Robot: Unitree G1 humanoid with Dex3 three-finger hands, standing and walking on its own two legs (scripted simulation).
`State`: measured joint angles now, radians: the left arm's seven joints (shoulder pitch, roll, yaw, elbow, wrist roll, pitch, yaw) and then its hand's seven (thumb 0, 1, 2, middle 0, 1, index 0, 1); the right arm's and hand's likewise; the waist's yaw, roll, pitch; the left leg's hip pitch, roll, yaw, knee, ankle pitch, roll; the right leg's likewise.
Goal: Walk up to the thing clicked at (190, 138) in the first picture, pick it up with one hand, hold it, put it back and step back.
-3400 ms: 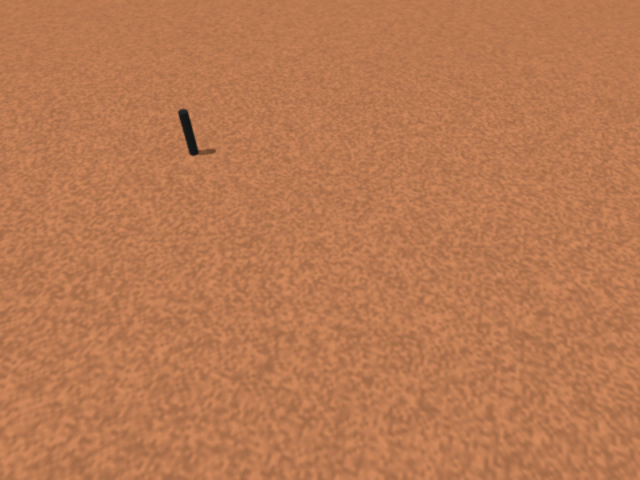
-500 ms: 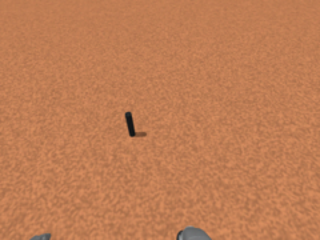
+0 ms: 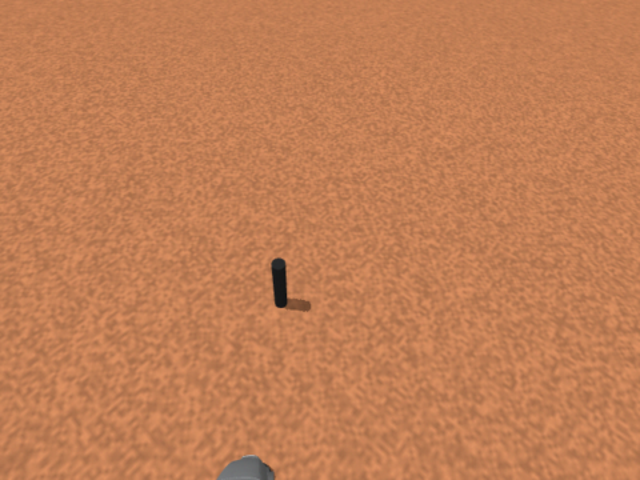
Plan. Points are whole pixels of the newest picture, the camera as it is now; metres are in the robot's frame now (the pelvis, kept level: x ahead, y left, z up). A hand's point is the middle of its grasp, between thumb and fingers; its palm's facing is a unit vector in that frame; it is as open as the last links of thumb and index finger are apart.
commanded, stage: walk up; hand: left
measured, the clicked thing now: (279, 284) +0.77 +0.12 -0.64
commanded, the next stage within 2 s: none
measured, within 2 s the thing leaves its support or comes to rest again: neither
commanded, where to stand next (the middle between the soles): +0.43 -0.01 m, yaw -2 degrees
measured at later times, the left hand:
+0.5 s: hand (145, 392) +0.25 +0.26 -0.13, palm faces -0.08 -0.91 -0.40, open 7.4 cm
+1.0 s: hand (163, 330) +0.36 +0.28 -0.16, palm faces -0.04 -0.93 -0.36, open 7.4 cm
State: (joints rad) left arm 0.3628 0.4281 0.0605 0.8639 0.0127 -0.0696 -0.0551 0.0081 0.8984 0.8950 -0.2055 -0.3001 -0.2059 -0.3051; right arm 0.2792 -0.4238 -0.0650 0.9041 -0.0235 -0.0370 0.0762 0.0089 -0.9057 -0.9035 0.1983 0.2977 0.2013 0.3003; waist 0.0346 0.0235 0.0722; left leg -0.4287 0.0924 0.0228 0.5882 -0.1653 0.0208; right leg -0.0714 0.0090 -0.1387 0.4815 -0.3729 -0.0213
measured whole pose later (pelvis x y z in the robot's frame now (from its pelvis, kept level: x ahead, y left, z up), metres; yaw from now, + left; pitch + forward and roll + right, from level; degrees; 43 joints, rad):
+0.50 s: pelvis +0.18 -0.02 -0.01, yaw -2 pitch -3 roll +1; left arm 0.29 0.42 0.06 0.90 0.01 -0.06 -0.08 0.01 0.90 0.90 -0.20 -0.30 -0.20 -0.30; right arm 0.35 -0.44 -0.06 0.84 -0.01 -0.06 0.04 0.01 -0.90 -0.90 0.20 0.30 0.21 0.30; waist -0.02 0.03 0.07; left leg -0.12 0.06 0.10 0.61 -0.43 0.00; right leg -0.38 -0.07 -0.04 0.60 -0.17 -0.01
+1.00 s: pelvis +0.32 +0.00 -0.01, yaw -1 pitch -3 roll +0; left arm 0.32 0.42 0.03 0.86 0.00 -0.03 -0.02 0.01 0.90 0.90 -0.20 -0.30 -0.20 -0.30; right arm 0.25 -0.40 -0.06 0.87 -0.02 -0.06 0.04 0.01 -0.91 -0.90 0.20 0.30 0.20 0.30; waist 0.02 -0.03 0.10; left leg -0.37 0.04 0.06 0.65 -0.23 0.02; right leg -0.28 -0.06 -0.02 0.88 -0.48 -0.03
